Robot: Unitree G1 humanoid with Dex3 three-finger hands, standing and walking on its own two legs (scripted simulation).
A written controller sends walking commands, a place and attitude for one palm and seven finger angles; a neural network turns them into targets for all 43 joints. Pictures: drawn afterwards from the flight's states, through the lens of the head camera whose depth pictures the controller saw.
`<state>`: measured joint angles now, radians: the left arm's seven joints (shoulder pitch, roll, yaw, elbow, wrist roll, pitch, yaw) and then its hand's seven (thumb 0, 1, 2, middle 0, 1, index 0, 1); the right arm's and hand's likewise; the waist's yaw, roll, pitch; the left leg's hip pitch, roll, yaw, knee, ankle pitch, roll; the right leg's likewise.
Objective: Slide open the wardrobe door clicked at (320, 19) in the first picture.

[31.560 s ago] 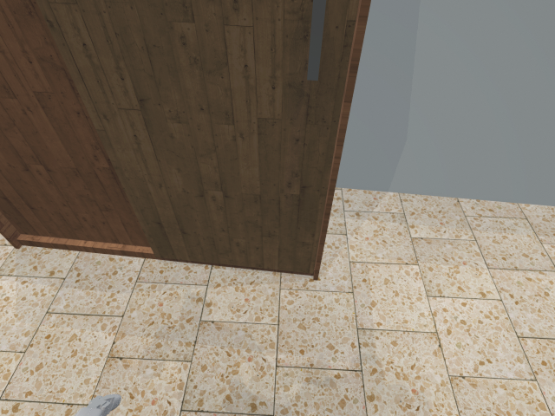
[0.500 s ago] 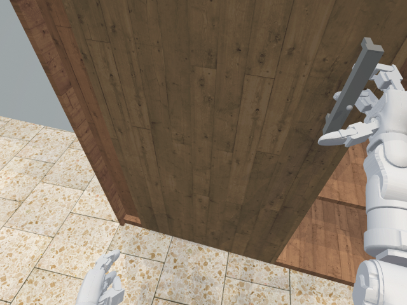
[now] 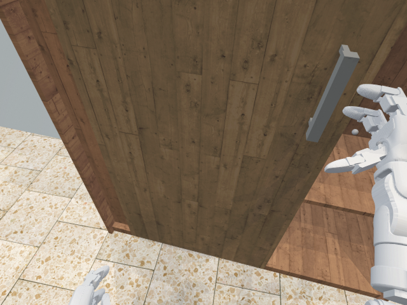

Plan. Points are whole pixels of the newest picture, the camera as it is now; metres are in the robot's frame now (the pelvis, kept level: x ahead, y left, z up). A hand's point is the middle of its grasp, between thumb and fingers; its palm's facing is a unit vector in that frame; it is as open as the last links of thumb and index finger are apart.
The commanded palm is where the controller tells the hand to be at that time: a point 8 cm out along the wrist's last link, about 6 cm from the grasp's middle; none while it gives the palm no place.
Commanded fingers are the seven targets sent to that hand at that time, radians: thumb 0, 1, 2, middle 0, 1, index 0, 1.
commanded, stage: slip the hand off the handle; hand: right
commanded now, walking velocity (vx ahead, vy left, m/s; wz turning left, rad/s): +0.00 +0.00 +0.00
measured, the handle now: (327, 96) +0.45 -0.20 +0.23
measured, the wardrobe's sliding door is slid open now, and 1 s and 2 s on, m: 0.52 0.52 0.52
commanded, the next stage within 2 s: draw the hand back to the body in 0.42 s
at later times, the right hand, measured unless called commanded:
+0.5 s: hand (381, 179) +0.25 -0.22 +0.22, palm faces +0.27 +0.96 -0.06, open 14.7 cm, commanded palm +0.23 -0.26 +0.22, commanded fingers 0.00 0.55 -0.20 0.25 1.15 0.25 1.15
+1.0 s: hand (391, 218) +0.21 -0.23 +0.20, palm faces +0.28 +0.96 -0.04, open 14.7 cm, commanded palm +0.17 -0.27 +0.20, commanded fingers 0.00 0.41 -0.27 0.25 1.07 0.25 1.07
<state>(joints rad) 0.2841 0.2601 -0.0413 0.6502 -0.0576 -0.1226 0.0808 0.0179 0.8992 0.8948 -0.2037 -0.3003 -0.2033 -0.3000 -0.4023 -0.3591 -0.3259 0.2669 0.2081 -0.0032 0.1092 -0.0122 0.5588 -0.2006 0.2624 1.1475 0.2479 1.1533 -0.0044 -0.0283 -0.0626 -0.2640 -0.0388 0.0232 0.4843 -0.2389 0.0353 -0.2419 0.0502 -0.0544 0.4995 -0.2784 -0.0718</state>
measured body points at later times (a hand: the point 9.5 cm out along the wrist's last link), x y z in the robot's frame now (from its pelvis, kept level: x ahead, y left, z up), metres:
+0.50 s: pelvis -0.01 +0.02 +0.00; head -0.06 +0.04 +0.45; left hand +0.21 +0.21 -0.06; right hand +0.23 -0.27 +0.23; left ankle +0.01 +0.10 -0.74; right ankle -0.01 -0.07 -0.74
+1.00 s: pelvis -0.02 +0.03 +0.00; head -0.08 +0.06 +0.44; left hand +0.21 +0.24 -0.05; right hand +0.19 -0.28 +0.20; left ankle +0.01 +0.10 -0.74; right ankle -0.01 -0.07 -0.74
